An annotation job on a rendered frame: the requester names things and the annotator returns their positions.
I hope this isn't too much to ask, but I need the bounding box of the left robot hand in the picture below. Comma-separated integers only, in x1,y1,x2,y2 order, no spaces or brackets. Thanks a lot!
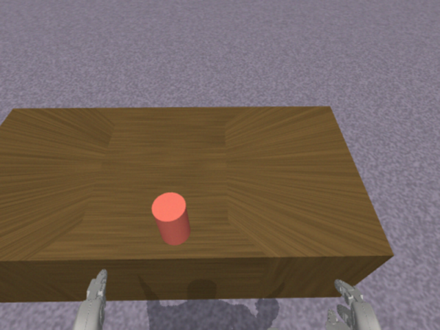
72,269,107,330

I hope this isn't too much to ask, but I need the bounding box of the right robot hand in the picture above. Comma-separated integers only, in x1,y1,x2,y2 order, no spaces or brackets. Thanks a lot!
325,279,382,330

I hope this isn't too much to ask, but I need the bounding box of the can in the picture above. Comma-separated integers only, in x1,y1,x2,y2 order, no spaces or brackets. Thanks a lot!
152,192,190,245

